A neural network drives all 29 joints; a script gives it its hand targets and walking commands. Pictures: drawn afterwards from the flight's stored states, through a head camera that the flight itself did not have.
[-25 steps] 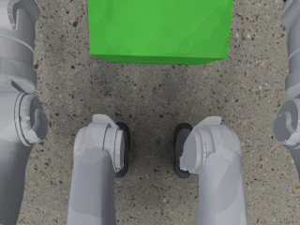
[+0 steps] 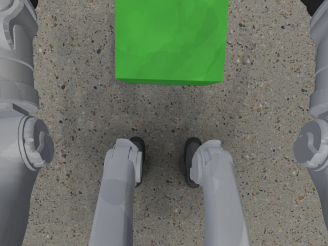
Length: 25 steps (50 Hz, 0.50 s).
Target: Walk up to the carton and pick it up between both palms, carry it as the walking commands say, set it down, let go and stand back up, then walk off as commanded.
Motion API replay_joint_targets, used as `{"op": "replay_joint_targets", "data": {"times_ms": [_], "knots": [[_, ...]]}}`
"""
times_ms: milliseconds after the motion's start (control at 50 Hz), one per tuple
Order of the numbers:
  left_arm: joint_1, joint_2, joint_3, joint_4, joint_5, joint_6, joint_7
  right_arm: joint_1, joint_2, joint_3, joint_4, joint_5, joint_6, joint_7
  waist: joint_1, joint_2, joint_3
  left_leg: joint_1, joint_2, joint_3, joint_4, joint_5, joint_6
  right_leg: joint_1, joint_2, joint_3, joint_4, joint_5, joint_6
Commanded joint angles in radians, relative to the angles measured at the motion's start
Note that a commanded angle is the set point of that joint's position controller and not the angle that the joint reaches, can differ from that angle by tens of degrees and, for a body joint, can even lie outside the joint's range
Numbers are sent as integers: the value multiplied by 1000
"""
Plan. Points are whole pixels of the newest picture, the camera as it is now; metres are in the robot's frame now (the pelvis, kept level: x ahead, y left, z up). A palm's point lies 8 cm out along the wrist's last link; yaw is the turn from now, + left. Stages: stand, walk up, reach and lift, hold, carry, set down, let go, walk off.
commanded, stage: set down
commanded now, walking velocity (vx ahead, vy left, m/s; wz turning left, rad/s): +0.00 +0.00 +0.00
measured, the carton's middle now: (169, 41) +0.57 +0.00 -0.41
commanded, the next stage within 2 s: let go in 0.52 s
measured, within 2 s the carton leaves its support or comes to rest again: neither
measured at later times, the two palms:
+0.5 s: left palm out of the picture +0.56 +0.25 +0.04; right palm out of the picture +0.57 -0.24 +0.04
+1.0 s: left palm out of the picture +0.43 +0.25 +0.11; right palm out of the picture +0.44 -0.25 +0.10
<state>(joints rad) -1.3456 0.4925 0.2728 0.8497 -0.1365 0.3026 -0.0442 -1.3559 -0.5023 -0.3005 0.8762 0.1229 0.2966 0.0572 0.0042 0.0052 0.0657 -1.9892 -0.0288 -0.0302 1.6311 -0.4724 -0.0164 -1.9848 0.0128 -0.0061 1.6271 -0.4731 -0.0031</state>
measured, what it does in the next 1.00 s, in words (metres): rises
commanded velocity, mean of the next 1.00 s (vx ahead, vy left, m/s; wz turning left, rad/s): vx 0.00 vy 0.00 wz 0.00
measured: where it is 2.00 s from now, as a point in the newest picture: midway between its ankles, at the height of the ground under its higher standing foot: (164, 170)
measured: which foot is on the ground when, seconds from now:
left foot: down 0.00-1.00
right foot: down 0.00-1.00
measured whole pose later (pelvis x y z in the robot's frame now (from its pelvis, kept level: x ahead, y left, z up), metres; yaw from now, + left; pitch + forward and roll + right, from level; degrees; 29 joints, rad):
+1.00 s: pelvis +0.07 +0.00 +0.20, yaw +1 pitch +32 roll +0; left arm -0.50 0.28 0.20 0.60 0.00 0.13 -0.07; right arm -0.50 -0.31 -0.23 0.62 0.02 0.12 0.11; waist 0.00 0.00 -0.04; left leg -1.07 -0.03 -0.04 0.78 -0.27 -0.01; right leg -1.07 0.02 0.02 0.78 -0.28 0.00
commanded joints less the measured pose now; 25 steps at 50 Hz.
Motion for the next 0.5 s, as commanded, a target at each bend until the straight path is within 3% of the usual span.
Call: {"op": "replay_joint_targets", "data": {"times_ms": [0, 360, 480], "knots": [[-238, 174, 29, -127, 9, -16, -8, -242, -177, -33, -121, -8, -20, 13, -5, -5, -1204, 632, -36, 67, -192, 341, -7, 731, 36, -33, -183, 385, 4], [-108, 118, 52, -126, 56, -49, -42, -108, -126, -70, -111, -60, -63, 53, -13, 8, -1157, 924, -23, 45, -575, 482, -11, 1019, 26, -7, -541, 559, 14], [-85, 69, 70, -56, 106, -83, -49, -76, -73, -89, -55, -112, -96, 62, -11, 9, -993, 965, -9, 32, -671, 465, -18, 994, 20, -20, -637, 521, 18]]}}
